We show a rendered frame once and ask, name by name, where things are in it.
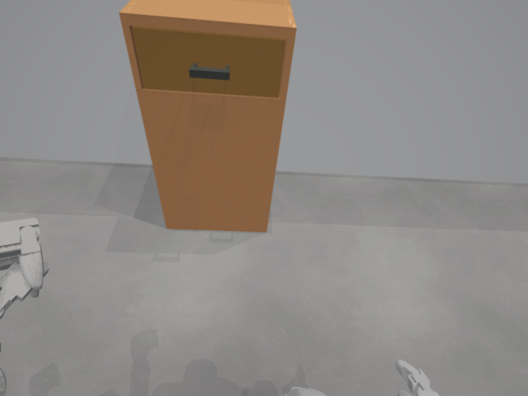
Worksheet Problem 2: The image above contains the handle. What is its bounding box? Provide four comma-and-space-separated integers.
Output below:
189, 63, 229, 80

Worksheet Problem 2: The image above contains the robot right hand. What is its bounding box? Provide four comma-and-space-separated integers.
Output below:
396, 360, 440, 396

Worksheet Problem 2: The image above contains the robot left hand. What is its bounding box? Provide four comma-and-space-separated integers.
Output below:
0, 218, 50, 319

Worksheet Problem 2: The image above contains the drawer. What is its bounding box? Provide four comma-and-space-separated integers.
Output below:
132, 26, 286, 98

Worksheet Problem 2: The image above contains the cabinet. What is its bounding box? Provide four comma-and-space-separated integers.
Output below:
119, 0, 297, 233

